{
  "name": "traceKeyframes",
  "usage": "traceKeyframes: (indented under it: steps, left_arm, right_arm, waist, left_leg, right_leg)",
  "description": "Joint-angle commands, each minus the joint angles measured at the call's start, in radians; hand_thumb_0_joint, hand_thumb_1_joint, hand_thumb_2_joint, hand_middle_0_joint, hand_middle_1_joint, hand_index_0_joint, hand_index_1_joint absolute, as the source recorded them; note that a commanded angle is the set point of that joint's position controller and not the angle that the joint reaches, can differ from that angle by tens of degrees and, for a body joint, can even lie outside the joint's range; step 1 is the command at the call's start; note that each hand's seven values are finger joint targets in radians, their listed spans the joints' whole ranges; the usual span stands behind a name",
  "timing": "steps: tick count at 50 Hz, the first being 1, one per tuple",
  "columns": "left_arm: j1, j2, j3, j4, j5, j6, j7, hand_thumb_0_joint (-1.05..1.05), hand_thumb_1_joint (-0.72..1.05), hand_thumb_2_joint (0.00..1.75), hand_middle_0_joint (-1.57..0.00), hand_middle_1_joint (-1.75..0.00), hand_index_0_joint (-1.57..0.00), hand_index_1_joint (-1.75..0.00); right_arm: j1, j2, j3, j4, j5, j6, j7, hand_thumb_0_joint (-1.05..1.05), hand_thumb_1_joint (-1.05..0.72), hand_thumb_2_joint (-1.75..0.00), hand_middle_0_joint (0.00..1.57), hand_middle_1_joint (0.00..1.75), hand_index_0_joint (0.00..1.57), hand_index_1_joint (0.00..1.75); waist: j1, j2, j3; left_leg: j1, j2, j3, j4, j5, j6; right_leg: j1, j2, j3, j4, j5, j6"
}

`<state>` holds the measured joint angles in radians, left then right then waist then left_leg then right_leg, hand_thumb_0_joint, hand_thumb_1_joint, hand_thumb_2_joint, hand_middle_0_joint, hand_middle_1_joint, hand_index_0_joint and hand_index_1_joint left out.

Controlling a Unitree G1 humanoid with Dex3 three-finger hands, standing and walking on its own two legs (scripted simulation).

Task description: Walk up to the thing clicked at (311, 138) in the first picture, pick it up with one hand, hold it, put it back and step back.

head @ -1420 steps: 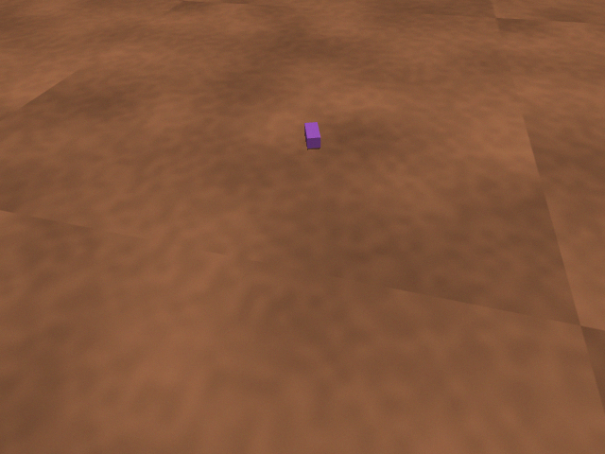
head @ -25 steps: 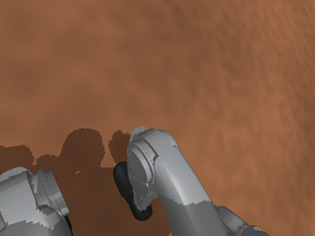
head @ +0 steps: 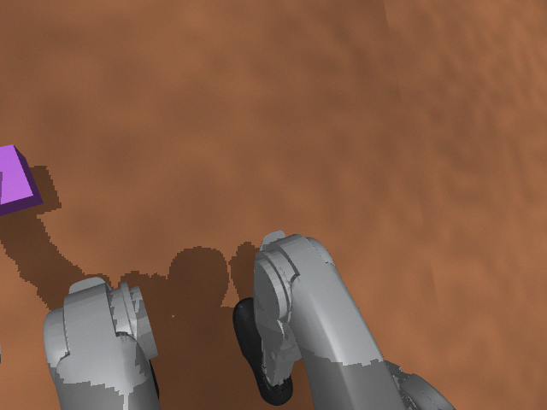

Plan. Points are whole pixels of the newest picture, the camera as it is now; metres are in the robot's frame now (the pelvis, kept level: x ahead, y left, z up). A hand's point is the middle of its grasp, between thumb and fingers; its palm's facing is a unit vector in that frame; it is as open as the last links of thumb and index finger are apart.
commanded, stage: settle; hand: left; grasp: from above
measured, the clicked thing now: out of the picture +0.45 +0.35 -0.24
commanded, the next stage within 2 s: lift in 0.32 s
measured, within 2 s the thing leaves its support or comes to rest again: neither
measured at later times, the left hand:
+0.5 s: hand out of the picture +0.44 +0.34 -0.14, palm faces -0.41 -0.14 -0.90, open 10.6 cm
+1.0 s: hand out of the picture +0.37 +0.35 -0.02, palm faces -0.44 -0.16 -0.88, open 10.6 cm
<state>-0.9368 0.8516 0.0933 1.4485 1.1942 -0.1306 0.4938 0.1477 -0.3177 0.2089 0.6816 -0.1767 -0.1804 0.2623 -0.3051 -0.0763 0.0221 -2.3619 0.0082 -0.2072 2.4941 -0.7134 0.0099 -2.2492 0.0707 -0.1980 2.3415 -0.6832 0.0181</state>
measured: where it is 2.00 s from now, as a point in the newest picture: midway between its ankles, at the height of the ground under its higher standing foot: (210, 397)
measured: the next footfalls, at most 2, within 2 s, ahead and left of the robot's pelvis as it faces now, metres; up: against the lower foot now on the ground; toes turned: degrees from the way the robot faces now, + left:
none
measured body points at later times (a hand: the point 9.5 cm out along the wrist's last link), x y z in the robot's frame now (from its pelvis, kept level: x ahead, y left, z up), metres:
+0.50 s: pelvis -0.01 -0.01 +0.02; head +0.22 +0.09 +0.39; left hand +0.45 +0.34 -0.09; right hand +0.07 -0.27 -0.08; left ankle +0.06 +0.12 -0.28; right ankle +0.10 -0.11 -0.28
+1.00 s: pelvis -0.01 +0.00 +0.10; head +0.18 +0.08 +0.50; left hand +0.39 +0.35 +0.03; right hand +0.11 -0.26 -0.01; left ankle +0.06 +0.12 -0.28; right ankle +0.10 -0.11 -0.28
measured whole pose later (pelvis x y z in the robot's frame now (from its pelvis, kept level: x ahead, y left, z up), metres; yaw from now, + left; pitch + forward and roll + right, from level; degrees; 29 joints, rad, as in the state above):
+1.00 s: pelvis -0.01 +0.00 +0.10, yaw +8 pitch +35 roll -7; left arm -0.69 0.65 0.00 0.97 1.04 -0.09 0.11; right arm 0.19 -0.27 0.02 0.66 -0.02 0.02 0.08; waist -0.15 0.03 -0.16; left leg -2.08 -0.01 -0.08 2.11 -0.64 0.02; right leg -2.01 0.04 -0.08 2.05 -0.66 0.01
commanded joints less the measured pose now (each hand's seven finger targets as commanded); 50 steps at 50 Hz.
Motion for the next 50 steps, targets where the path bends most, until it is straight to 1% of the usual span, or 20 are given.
traceKeyframes:
  steps: [1,5,8,11,13,17,19,21,22,24,26,29,33,36,38,40,43,45,48,50]
  left_arm:
    - [-0.328,0.191,-0.009,-0.191,-0.023,0.03,0.01,0.0,0.66,0.76,-1.0,-0.77,-1.02,-0.74]
    - [-0.346,0.159,-0.028,-0.174,-0.049,0.039,-0.047,0.0,0.71,0.86,-1.06,-0.79,-1.07,-0.78]
    - [-0.359,0.18,-0.018,-0.195,-0.055,0.033,-0.082,0.0,0.74,0.84,-1.07,-0.8,-1.09,-0.78]
    - [-0.367,0.205,-0.007,-0.204,-0.058,0.014,-0.114,0.0,0.74,0.83,-1.06,-0.8,-1.08,-0.78]
    - [-0.37,0.232,0.008,-0.233,-0.048,0.001,-0.124,0.0,0.7,0.82,-1.03,-0.79,-1.05,-0.77]
    - [-0.375,0.22,0.012,-0.265,-0.039,-0.011,-0.128,0.0,0.67,0.85,-1.0,-0.81,-1.02,-0.79]
    - [-0.391,0.248,0.03,-0.292,-0.034,-0.013,-0.125,0.0,0.66,0.87,-1.0,-0.79,-1.01,-0.78]
    - [-0.391,0.236,0.023,-0.301,-0.025,-0.009,-0.129,0.0,0.64,0.82,-1.0,-0.82,-1.03,-0.8]
    - [-0.382,0.214,0.013,-0.29,-0.027,-0.006,-0.133,0.0,0.58,0.82,-0.92,-0.75,-0.95,-0.73]
    - [-0.356,0.218,0.02,-0.327,-0.034,0.002,-0.143,0.0,0.66,0.78,-0.97,-0.8,-1.0,-0.77]
    - [-0.345,0.224,0.03,-0.337,-0.052,0.016,-0.159,0.0,0.72,0.8,-1.02,-0.79,-1.04,-0.76]
    - [-0.335,0.186,0.01,-0.373,-0.078,0.038,-0.196,0.0,0.73,0.82,-1.03,-0.79,-1.05,-0.76]
    - [-0.293,0.181,0.008,-0.47,-0.087,0.043,-0.243,0.0,0.75,0.81,-1.04,-0.78,-1.07,-0.75]
    - [-0.246,0.164,0.003,-0.491,-0.093,0.04,-0.276,0.0,0.73,0.81,-1.02,-0.78,-1.05,-0.75]
    - [-0.237,0.161,0.005,-0.556,-0.103,0.033,-0.293,0.0,0.72,0.84,-1.02,-0.77,-1.05,-0.75]
    - [-0.232,0.14,-0.001,-0.619,-0.121,0.031,-0.301,0.0,0.73,0.86,-1.03,-0.8,-1.05,-0.77]
    - [-0.185,0.097,-0.02,-0.628,-0.14,0.034,-0.314,0.0,0.74,0.85,-1.03,-0.79,-1.05,-0.77]
    - [-0.162,0.124,-0.008,-0.684,-0.145,0.034,-0.323,0.0,0.72,0.87,-1.03,-0.78,-1.05,-0.76]
    - [-0.1,0.061,-0.036,-0.72,-0.173,0.04,-0.335,0.0,0.73,0.85,-1.01,-0.81,-1.05,-0.78]
    - [-0.087,0.074,-0.027,-0.764,-0.177,0.047,-0.337,0.0,0.73,0.85,-1.01,-0.81,-1.04,-0.78]
  right_arm:
    - [0.191,-0.281,-0.128,0.017,0.031,0.015,-0.016,0.0,-0.9,-0.9,0.2,0.3,0.2,0.3]
    - [0.196,-0.263,-0.138,0.018,0.042,0.04,-0.028,0.0,-0.91,-0.9,0.2,0.3,0.2,0.3]
    - [0.205,-0.255,-0.139,0.01,0.042,0.054,-0.041,0.0,-0.91,-0.9,0.2,0.3,0.2,0.3]
    - [0.201,-0.246,-0.143,0.0,0.044,0.071,-0.06,0.0,-0.9,-0.9,0.2,0.3,0.2,0.3]
    - [0.204,-0.243,-0.146,-0.003,0.045,0.081,-0.073,0.0,-0.9,-0.9,0.2,0.3,0.2,0.3]
    - [0.207,-0.229,-0.15,-0.007,0.051,0.098,-0.094,0.0,-0.9,-0.9,0.2,0.3,0.2,0.3]
    - [0.209,-0.235,-0.158,-0.01,0.054,0.108,-0.106,0.0,-0.9,-0.9,0.2,0.3,0.2,0.3]
    - [0.213,-0.236,-0.163,-0.009,0.057,0.114,-0.113,0.0,-0.93,-0.91,0.2,0.3,0.2,0.3]
    - [0.216,-0.229,-0.165,-0.011,0.057,0.117,-0.115,0.0,-0.88,-0.89,0.2,0.3,0.2,0.3]
    - [0.223,-0.225,-0.175,-0.009,0.067,0.123,-0.12,0.0,-0.91,-0.9,0.2,0.3,0.2,0.3]
    - [0.234,-0.23,-0.187,-0.013,0.073,0.131,-0.124,0.0,-0.91,-0.9,0.2,0.3,0.2,0.3]
    - [0.238,-0.218,-0.206,-0.013,0.085,0.143,-0.133,0.0,-0.91,-0.9,0.2,0.3,0.2,0.3]
    - [0.24,-0.208,-0.224,-0.019,0.106,0.161,-0.148,0.0,-0.9,-0.9,0.2,0.3,0.2,0.3]
    - [0.246,-0.207,-0.241,-0.024,0.118,0.174,-0.161,0.0,-0.9,-0.9,0.2,0.3,0.2,0.3]
    - [0.242,-0.198,-0.249,-0.034,0.126,0.179,-0.169,0.0,-0.9,-0.9,0.2,0.3,0.2,0.3]
    - [0.243,-0.187,-0.254,-0.042,0.135,0.181,-0.173,0.0,-0.9,-0.9,0.2,0.3,0.2,0.3]
    - [0.231,-0.183,-0.258,-0.044,0.146,0.182,-0.182,0.0,-0.9,-0.9,0.2,0.3,0.2,0.3]
    - [0.222,-0.179,-0.266,-0.057,0.152,0.185,-0.192,0.0,-0.9,-0.9,0.2,0.3,0.2,0.3]
    - [0.213,-0.167,-0.273,-0.068,0.161,0.185,-0.203,0.0,-0.89,-0.9,0.2,0.3,0.2,0.3]
    - [0.212,-0.169,-0.271,-0.065,0.171,0.186,-0.212,0.0,-0.89,-0.9,0.2,0.3,0.2,0.3]
  waist:
    - [0.015,0.562,-0.712]
    - [0.007,0.471,-0.691]
    - [0.01,0.413,-0.71]
    - [0.013,0.377,-0.713]
    - [0.025,0.378,-0.731]
    - [0.036,0.419,-0.77]
    - [0.044,0.418,-0.77]
    - [0.048,0.435,-0.78]
    - [0.045,0.436,-0.785]
    - [0.075,0.48,-0.834]
    - [0.08,0.452,-0.846]
    - [0.087,0.45,-0.851]
    - [0.117,0.456,-0.891]
    - [0.114,0.401,-0.829]
    - [0.135,0.413,-0.864]
    - [0.144,0.416,-0.919]
    - [0.135,0.389,-0.839]
    - [0.16,0.387,-0.874]
    - [0.163,0.353,-0.867]
    - [0.168,0.357,-0.882]
  left_leg:
    - [0.592,0.024,0.079,-0.298,0.265,-0.007]
    - [0.539,0.014,0.094,-0.303,0.234,0.006]
    - [0.491,0.005,0.119,-0.289,0.243,0.017]
    - [0.474,0.003,0.124,-0.284,0.218,0.018]
    - [0.479,-0.001,0.131,-0.288,0.215,0.016]
    - [0.531,-0.001,0.13,-0.313,0.232,0.009]
    - [0.521,-0.005,0.136,-0.318,0.223,0.012]
    - [0.557,-0.003,0.136,-0.331,0.232,0.008]
    - [0.567,-0.003,0.136,-0.34,0.227,0.009]
    - [0.622,-0.005,0.138,-0.373,0.25,0.005]
    - [0.623,-0.008,0.148,-0.377,0.257,0.011]
    - [0.656,-0.008,0.152,-0.409,0.247,0.012]
    - [0.702,-0.013,0.156,-0.459,0.252,0.013]
    - [0.689,-0.018,0.159,-0.485,0.241,0.016]
    - [0.74,-0.017,0.153,-0.525,0.228,0.013]
    - [0.787,-0.014,0.154,-0.554,0.242,0.018]
    - [0.779,-0.016,0.142,-0.606,0.197,0.018]
    - [0.823,-0.012,0.144,-0.645,0.171,0.02]
    - [0.868,-0.01,0.138,-0.702,0.155,0.022]
    - [0.901,-0.014,0.14,-0.731,0.191,0.022]
  right_leg:
    - [0.302,0.034,-0.025,-0.195,0.297,-0.062]
    - [0.315,0.03,-0.005,-0.224,0.265,-0.061]
    - [0.393,0.025,0.019,-0.25,0.271,-0.052]
    - [0.408,0.027,0.043,-0.271,0.22,-0.057]
    - [0.429,0.024,0.051,-0.278,0.206,-0.058]
    - [0.413,0.021,0.049,-0.268,0.224,-0.063]
    - [0.399,0.017,0.049,-0.278,0.211,-0.065]
    - [0.384,0.014,0.042,-0.275,0.222,-0.07]
    - [0.383,0.015,0.041,-0.276,0.221,-0.069]
    - [0.39,0.01,0.038,-0.269,0.244,-0.069]
    - [0.41,0.008,0.045,-0.296,0.252,-0.067]
    - [0.404,0.005,0.055,-0.319,0.238,-0.07]
    - [0.432,-0.001,0.063,-0.347,0.239,-0.069]
    - [0.432,-0.005,0.07,-0.389,0.22,-0.074]
    - [0.439,-0.008,0.075,-0.402,0.205,-0.074]
    - [0.476,-0.009,0.081,-0.422,0.223,-0.066]
    - [0.466,-0.014,0.083,-0.461,0.193,-0.065]
    - [0.516,-0.012,0.091,-0.495,0.174,-0.064]
    - [0.567,-0.01,0.094,-0.544,0.173,-0.056]
    - [0.609,-0.015,0.101,-0.574,0.197,-0.056]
